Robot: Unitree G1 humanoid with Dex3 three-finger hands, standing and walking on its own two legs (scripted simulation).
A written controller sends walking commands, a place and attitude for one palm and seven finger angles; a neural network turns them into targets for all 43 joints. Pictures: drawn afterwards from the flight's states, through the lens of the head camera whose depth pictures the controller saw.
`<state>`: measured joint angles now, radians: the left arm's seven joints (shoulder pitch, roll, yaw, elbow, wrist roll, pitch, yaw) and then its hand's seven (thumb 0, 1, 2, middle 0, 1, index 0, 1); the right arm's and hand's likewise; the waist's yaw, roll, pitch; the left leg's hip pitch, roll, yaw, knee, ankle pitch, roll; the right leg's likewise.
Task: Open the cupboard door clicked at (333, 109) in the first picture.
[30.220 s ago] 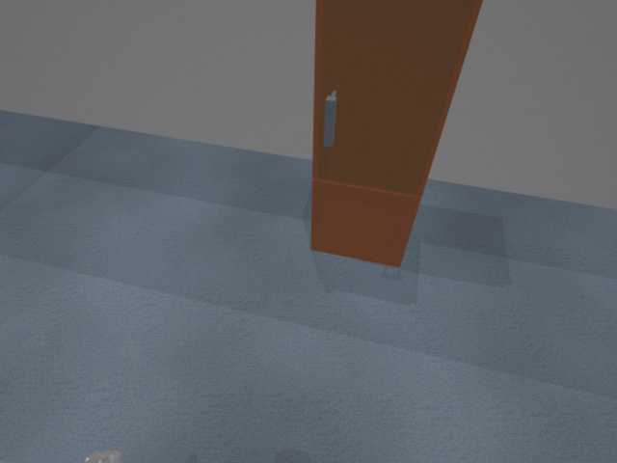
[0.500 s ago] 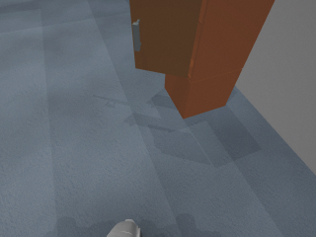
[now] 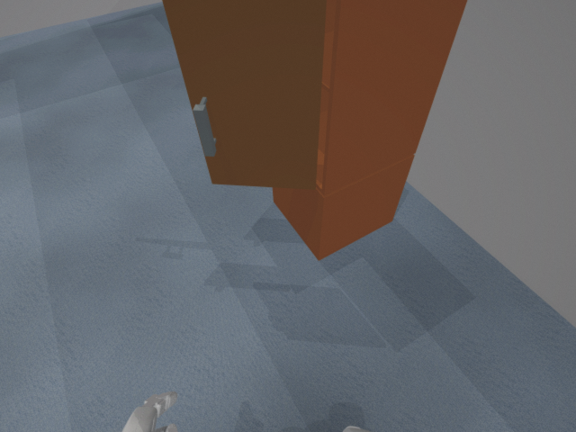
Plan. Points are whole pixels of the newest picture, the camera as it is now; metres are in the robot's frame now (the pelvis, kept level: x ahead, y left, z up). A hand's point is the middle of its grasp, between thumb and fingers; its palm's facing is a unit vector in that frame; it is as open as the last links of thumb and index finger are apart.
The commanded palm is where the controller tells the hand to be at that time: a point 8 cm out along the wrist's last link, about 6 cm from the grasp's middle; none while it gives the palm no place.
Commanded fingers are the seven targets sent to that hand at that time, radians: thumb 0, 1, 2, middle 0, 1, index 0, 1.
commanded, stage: take the last steps up to it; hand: left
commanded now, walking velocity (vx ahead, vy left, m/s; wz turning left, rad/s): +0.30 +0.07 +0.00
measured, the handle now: (207, 126) +0.84 +0.24 -0.09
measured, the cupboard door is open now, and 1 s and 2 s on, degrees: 54 54 54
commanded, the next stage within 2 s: come to a stop and stand still in 0.48 s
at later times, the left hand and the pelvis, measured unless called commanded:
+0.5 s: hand out of the picture +0.11 +0.23 -0.19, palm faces +0.10 -0.98 -0.15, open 7.3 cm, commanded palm none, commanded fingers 0.00 0.90 0.90 -0.20 -0.30 -0.20 -0.30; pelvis +0.18 +0.06 -0.01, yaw +0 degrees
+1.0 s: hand (172, 320) +0.34 +0.24 -0.17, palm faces -0.01 -0.97 -0.23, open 7.3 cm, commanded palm none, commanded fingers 0.00 0.90 0.90 -0.20 -0.30 -0.20 -0.30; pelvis +0.26 +0.06 +0.00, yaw -1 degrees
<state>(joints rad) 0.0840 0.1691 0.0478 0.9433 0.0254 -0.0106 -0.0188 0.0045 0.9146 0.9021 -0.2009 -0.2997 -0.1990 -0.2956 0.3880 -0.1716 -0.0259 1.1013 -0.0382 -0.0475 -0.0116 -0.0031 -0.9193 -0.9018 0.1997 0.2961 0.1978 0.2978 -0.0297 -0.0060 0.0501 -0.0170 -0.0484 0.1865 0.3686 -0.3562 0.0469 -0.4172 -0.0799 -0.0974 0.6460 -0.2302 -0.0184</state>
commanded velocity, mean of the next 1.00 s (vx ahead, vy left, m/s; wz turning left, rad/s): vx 0.04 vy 0.02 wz -0.01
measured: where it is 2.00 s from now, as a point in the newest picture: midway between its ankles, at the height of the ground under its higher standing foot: (280, 423)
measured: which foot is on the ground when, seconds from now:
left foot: down 0.00-0.04, up 0.06-0.42, down 0.44-1.00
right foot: up 0.00-0.00, down 0.02-0.44, up 0.46-0.80, down 0.82-1.00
